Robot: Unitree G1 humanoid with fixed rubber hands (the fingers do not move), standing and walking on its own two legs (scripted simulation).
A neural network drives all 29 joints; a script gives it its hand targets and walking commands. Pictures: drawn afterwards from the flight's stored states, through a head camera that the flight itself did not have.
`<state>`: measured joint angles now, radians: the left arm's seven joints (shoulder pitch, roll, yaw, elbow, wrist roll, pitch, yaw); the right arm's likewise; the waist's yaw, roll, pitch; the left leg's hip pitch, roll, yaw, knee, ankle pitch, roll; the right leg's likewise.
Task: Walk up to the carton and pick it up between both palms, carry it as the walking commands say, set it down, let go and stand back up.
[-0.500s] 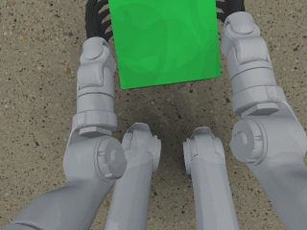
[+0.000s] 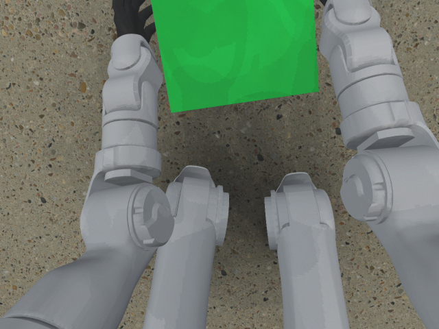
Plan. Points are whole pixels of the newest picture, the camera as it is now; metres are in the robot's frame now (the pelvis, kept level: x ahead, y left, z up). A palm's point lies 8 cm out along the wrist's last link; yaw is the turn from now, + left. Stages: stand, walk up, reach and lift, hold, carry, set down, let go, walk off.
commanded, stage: set down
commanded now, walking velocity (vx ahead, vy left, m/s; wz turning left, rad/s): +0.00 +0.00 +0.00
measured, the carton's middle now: (233, 30) +0.53 +0.03 -0.24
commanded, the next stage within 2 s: none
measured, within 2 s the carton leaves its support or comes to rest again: rests again in 0.66 s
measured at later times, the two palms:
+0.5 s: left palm (136, 40) +0.50 +0.17 -0.17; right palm (332, 1) +0.55 -0.10 -0.17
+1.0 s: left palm (136, 41) +0.50 +0.17 -0.18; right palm (331, 4) +0.55 -0.11 -0.18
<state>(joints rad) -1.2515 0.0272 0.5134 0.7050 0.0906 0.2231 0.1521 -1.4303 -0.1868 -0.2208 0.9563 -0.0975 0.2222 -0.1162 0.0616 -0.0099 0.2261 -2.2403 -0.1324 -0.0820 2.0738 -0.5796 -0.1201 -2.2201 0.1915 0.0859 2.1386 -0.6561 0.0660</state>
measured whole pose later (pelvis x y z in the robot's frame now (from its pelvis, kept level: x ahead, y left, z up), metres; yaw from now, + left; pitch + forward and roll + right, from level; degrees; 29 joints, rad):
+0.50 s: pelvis -0.01 +0.00 -0.01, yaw +0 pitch +39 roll +3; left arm -1.30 0.06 0.52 0.80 0.11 0.21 0.13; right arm -1.48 -0.21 -0.22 1.05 -0.12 0.20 -0.12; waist 0.07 -0.01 0.29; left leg -2.22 -0.12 -0.07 2.11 -0.58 -0.12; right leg -2.21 0.18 0.08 2.18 -0.65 0.05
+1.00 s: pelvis -0.01 +0.00 -0.02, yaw +0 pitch +38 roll +3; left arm -1.32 0.09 0.51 0.86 0.11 0.20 0.09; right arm -1.49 -0.22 -0.23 1.09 -0.13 0.18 -0.09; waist 0.07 -0.02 0.30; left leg -2.23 -0.10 -0.06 2.13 -0.59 -0.11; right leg -2.22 0.16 0.07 2.21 -0.66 0.04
